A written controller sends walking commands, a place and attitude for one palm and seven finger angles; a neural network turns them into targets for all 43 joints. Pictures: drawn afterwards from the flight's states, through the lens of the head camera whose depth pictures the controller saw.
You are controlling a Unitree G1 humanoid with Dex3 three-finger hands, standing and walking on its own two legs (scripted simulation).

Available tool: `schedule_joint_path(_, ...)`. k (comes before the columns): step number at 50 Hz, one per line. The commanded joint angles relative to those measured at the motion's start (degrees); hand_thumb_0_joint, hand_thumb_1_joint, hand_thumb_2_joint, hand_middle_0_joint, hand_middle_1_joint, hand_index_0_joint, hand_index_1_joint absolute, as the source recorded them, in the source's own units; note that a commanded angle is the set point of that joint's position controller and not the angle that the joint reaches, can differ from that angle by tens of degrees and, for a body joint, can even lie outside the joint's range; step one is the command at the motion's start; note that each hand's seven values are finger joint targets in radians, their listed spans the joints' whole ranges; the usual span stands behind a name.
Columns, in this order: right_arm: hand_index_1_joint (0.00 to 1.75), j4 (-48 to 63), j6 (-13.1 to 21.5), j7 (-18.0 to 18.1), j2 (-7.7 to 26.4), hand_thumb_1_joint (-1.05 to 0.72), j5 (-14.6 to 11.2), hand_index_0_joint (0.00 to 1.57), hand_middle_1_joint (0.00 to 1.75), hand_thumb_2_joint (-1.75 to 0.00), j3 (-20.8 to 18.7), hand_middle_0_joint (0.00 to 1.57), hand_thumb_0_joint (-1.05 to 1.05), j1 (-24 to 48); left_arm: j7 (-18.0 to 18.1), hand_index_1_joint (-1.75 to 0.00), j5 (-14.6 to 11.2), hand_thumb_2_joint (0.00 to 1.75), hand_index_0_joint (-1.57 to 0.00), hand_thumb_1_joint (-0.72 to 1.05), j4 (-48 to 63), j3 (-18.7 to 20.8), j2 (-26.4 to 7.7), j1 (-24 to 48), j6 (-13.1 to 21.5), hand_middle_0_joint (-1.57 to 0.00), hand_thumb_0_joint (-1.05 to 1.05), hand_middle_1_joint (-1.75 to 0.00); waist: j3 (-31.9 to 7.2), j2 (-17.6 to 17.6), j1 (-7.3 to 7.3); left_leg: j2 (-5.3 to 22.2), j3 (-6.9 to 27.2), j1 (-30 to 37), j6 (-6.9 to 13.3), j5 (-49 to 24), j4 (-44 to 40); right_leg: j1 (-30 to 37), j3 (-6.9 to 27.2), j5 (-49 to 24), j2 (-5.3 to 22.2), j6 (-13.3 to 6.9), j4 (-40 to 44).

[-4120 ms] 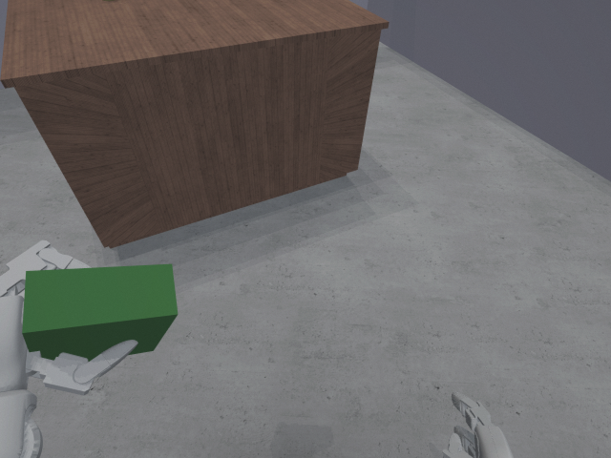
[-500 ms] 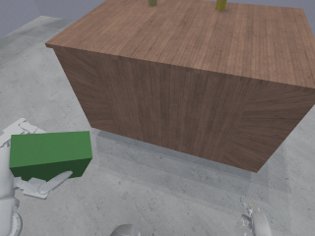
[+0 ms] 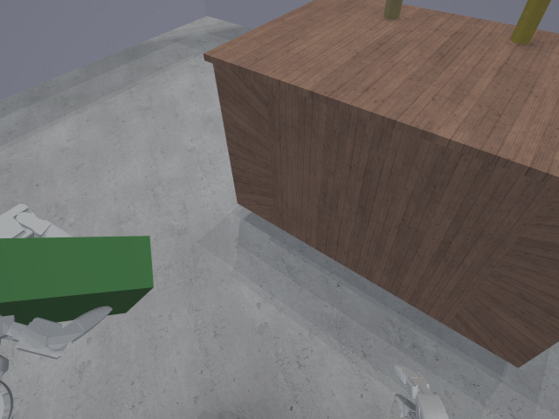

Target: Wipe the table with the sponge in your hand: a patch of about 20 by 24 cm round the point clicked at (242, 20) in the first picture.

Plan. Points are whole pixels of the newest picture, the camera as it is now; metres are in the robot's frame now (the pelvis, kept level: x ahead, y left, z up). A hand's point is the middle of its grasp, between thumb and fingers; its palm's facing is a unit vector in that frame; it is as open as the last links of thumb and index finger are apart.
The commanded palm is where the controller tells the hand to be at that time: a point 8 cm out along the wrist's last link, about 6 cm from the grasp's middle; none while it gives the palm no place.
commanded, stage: walk to a spot facing it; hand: left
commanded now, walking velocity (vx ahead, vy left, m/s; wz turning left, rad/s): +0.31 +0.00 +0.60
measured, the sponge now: (97, 282) +0.21 +0.21 +0.17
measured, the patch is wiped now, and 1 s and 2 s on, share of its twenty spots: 0.00 0.00 0.00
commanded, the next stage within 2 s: none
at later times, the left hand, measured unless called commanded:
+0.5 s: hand out of the picture +0.13 +0.28 +0.19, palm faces +0.68 -0.64 -0.36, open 9.6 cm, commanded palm +0.08 +0.31 +0.19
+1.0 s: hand (16, 316) +0.17 +0.27 +0.18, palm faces +0.72 -0.52 -0.45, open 9.6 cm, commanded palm +0.09 +0.28 +0.19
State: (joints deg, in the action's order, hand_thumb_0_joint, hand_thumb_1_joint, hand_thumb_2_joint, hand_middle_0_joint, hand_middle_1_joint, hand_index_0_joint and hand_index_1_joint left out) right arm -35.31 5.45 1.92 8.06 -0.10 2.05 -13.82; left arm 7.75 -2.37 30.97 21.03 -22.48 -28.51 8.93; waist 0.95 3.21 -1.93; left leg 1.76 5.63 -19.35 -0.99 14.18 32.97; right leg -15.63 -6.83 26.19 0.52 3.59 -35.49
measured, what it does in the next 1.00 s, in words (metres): steps on the spot, turning left: left foot, then right foot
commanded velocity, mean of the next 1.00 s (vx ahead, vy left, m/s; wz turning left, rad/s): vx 0.34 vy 0.00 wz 0.45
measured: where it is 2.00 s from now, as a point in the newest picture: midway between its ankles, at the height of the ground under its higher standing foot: outside the picture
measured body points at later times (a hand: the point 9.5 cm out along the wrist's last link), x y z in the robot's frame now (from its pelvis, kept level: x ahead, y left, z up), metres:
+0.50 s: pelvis +0.00 +0.00 +0.00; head +0.02 +0.00 +0.45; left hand +0.09 +0.31 +0.21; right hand +0.24 -0.21 -0.07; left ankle -0.02 +0.13 -0.73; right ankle +0.01 -0.09 -0.73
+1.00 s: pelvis +0.09 -0.04 +0.01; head +0.12 -0.05 +0.46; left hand +0.12 +0.29 +0.20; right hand +0.34 -0.19 -0.10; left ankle +0.05 +0.10 -0.65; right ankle +0.15 -0.11 -0.73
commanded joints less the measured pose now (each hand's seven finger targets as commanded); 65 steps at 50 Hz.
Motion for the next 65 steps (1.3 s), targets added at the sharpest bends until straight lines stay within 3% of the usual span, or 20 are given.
schedule_joint_path(1,0.30,8.3,2.1,1.9,8.9,-0.90,0.1,0.20,0.30,-0.90,-4.0,0.20,0.00,9.2,1.6,-1.60,0.0,1.30,-1.20,0.10,6.2,6.3,-11.8,11.9,1.6,-1.20,0.00,-1.60,0.2,-22.1,-0.30,-2.5,-4.6,-26.1,-0.1,17.8,34.4,9.1,37.2,16.2,29.6,-12.1,29.1)
schedule_joint_path(7,0.30,7.1,0.5,2.3,9.2,-0.90,0.8,0.20,0.30,-0.90,-4.2,0.20,0.00,9.9,1.1,-1.60,0.6,1.30,-1.20,0.10,8.8,4.9,-9.6,8.8,3.7,-1.20,0.00,-1.60,0.3,-8.7,1.39,2.4,-6.7,-20.3,-2.7,3.2,41.1,5.7,6.5,-10.3,20.1,-7.9,23.7)
schedule_joint_path(21,0.30,12.0,0.7,2.5,9.3,-0.90,0.9,0.20,0.30,-0.90,-5.1,0.20,0.00,5.4,4.7,-1.60,-0.5,1.30,-1.20,0.10,13.7,4.8,-7.2,6.4,2.6,-1.20,0.00,-1.60,-5.1,-12.8,-0.39,0.5,-17.7,-3.7,0.7,8.2,-0.1,12.8,1.7,-11.4,22.2,-10.3,13.6)
schedule_joint_path(23,0.30,11.8,0.8,3.1,10.3,-0.90,0.4,0.20,0.30,-0.90,-5.5,0.20,0.00,3.2,4.9,-1.60,-0.6,1.30,-1.20,0.10,16.7,3.5,-6.9,10.5,3.2,-1.20,0.00,-1.60,-8.1,-4.5,2.73,0.2,-15.6,13.6,3.1,3.8,-7.9,2.0,-3.4,-13.5,17.7,-6.2,-5.0)
schedule_joint_path(24,0.30,12.1,1.2,3.0,11.8,-0.90,0.2,0.20,0.30,-0.90,-5.9,0.20,0.00,3.2,4.8,-1.60,-0.4,1.30,-1.20,0.10,18.6,2.1,-5.8,10.8,4.3,-1.20,0.00,-1.60,-9.2,12.2,3.71,9.8,1.0,23.1,7.7,-0.9,-12.4,-11.0,-6.6,-6.0,10.7,-2.6,-22.4)
schedule_joint_path(25,0.30,11.9,2.0,2.0,11.5,-0.90,0.4,0.20,0.30,-0.90,-5.2,0.20,0.00,4.4,4.8,-1.60,0.5,1.30,-1.20,0.10,19.0,2.4,-6.7,11.6,6.0,-1.20,0.00,-1.60,-7.7,20.1,3.11,22.7,23.3,28.9,15.0,-20.9,-15.8,-25.1,-2.8,10.3,4.1,-1.1,-35.7)
schedule_joint_path(26,0.30,10.7,2.4,1.0,11.3,-0.90,-0.3,0.20,0.30,-0.90,-5.3,0.20,0.00,5.6,3.5,-1.60,2.1,1.30,-1.20,0.10,14.4,4.2,-9.7,12.8,6.7,-1.20,0.00,-1.60,-5.8,12.6,2.76,24.6,24.6,22.4,17.0,-11.4,-16.8,-27.6,4.5,7.7,7.2,-2.4,-40.0)
schedule_joint_path(32,0.30,8.6,3.6,0.5,9.0,-0.90,-0.5,0.20,0.30,-0.90,-4.7,0.20,0.00,6.4,1.7,-1.60,0.5,1.30,-1.20,0.10,18.4,5.6,-7.2,4.6,7.5,-1.20,0.00,-1.60,-2.9,13.5,0.86,13.3,0.4,2.8,11.3,1.5,-18.1,-11.1,-0.1,-4.1,7.1,-0.3,-18.0)
schedule_joint_path(37,0.30,7.0,3.4,1.7,9.0,-0.90,-0.3,0.20,0.30,-0.90,-4.3,0.20,0.00,6.2,1.7,-1.60,0.9,1.30,-1.20,0.10,8.0,4.6,-5.8,7.2,6.1,-1.20,0.00,-1.60,-3.2,7.1,0.71,10.1,-4.3,-3.0,7.2,14.5,-8.6,7.0,-6.0,-6.7,1.7,0.3,3.0)
schedule_joint_path(38,0.30,6.7,2.9,2.0,8.2,-0.90,-0.5,0.20,0.30,-0.90,-4.1,0.20,0.00,6.2,1.8,-1.60,1.1,1.30,-1.20,0.10,6.2,4.8,-6.6,8.4,5.4,-1.20,0.00,-1.60,-3.6,0.7,0.54,7.4,-6.2,-6.2,5.6,17.3,1.1,10.7,-1.7,-3.1,3.9,-0.9,8.1)
schedule_joint_path(40,0.30,8.8,2.6,1.9,7.5,-0.90,-0.4,0.20,0.30,-0.90,-3.8,0.20,0.00,9.8,2.3,-1.60,1.0,1.30,-1.20,0.10,5.4,7.3,-11.5,11.0,3.8,-1.20,0.00,-1.60,-3.1,-26.7,-1.46,-1.8,-8.5,-25.0,1.6,20.9,36.2,16.0,36.3,5.9,27.7,-12.1,24.1)
schedule_joint_path(41,0.30,7.8,3.0,1.8,9.0,-0.90,0.1,0.20,0.30,-0.90,-4.4,0.20,0.00,9.4,2.2,-1.60,0.5,1.30,-1.20,0.10,6.3,7.6,-11.6,13.4,4.7,-1.20,0.00,-1.60,-1.5,-21.8,0.02,1.2,-3.2,-23.9,1.0,14.6,41.7,11.7,37.2,7.5,28.2,-12.8,26.0)
schedule_joint_path(44,0.30,6.2,1.0,1.5,8.2,-0.90,-0.1,0.20,0.30,-0.90,-3.5,0.20,0.00,10.1,1.2,-1.60,0.6,1.30,-1.20,0.10,9.8,7.1,-10.2,11.2,6.0,-1.20,0.00,-1.60,-0.8,-11.3,0.63,4.2,-5.1,-20.1,-0.9,8.7,41.4,6.5,17.1,-1.7,24.5,-11.1,22.8)
schedule_joint_path(47,0.30,7.3,0.7,1.5,9.0,-0.90,0.1,0.20,0.30,-0.90,-4.1,0.20,0.00,9.1,1.7,-1.60,0.6,1.30,-1.20,0.10,10.8,6.5,-9.2,8.3,5.9,-1.20,0.00,-1.60,-2.3,-12.0,1.24,4.5,-8.7,-14.7,-1.0,4.6,30.8,5.3,5.8,-7.5,22.5,-9.6,22.3)
schedule_joint_path(53,0.30,11.2,0.9,1.4,8.8,-0.90,0.6,0.20,0.30,-0.90,-5.3,0.20,0.00,6.8,4.1,-1.60,0.0,1.30,-1.20,0.10,15.3,8.7,-9.4,1.1,5.2,-1.20,0.00,-1.60,-4.5,-12.1,-1.09,2.9,-15.5,-9.7,-0.1,7.2,8.7,12.4,2.4,-16.5,23.3,-10.9,18.1)
schedule_joint_path(58,0.30,11.5,0.8,2.3,9.6,-0.90,0.4,0.20,0.30,-0.90,-6.3,0.20,0.00,3.4,4.8,-1.60,-0.3,1.30,-1.20,0.10,18.0,7.2,-8.7,5.3,5.1,-1.20,0.00,-1.60,-8.0,-3.7,2.64,-1.0,-18.4,9.3,1.3,2.2,-5.6,5.2,-4.6,-22.2,19.2,-6.5,-3.9)
schedule_joint_path(59,0.30,11.8,1.1,2.4,10.9,-0.90,0.0,0.20,0.30,-0.90,-6.8,0.20,0.00,3.0,4.7,-1.60,-0.1,1.30,-1.20,0.10,18.8,5.8,-7.5,4.8,5.6,-1.20,0.00,-1.60,-9.7,8.7,3.69,5.6,-5.5,19.1,5.2,-1.0,-9.8,-5.1,-6.6,-18.2,14.1,-3.2,-20.5)
schedule_joint_path(60,0.30,12.1,1.8,1.8,11.6,-0.90,0.1,0.20,0.30,-0.90,-6.5,0.20,0.00,4.5,4.6,-1.60,0.1,1.30,-1.20,0.10,21.0,5.5,-7.4,6.1,7.3,-1.20,0.00,-1.60,-9.3,22.6,3.12,21.4,20.8,25.9,14.1,-25.1,-13.2,-20.5,-3.9,9.8,4.4,0.1,-35.4)
schedule_joint_path(61,0.30,11.1,2.4,0.8,11.2,-0.90,-0.2,0.20,0.30,-0.90,-6.0,0.20,0.00,4.8,3.7,-1.60,1.6,1.30,-1.20,0.10,17.7,7.4,-11.1,8.0,8.2,-1.20,0.00,-1.60,-8.3,15.6,2.86,24.9,27.3,22.9,17.2,-22.4,-14.2,-24.7,3.8,10.3,6.4,-1.4,-40.7)
schedule_joint_path(65,0.30,9.7,2.3,0.4,9.9,-0.90,-1.4,0.20,0.30,-0.90,-6.6,0.20,0.00,5.8,2.0,-1.60,0.7,1.30,-1.20,0.10,22.1,8.9,-10.3,3.3,7.5,-1.20,0.00,-1.60,-6.3,10.9,1.91,17.0,10.3,15.5,14.4,-12.9,-13.0,-25.8,4.1,1.7,8.0,0.4,-34.6)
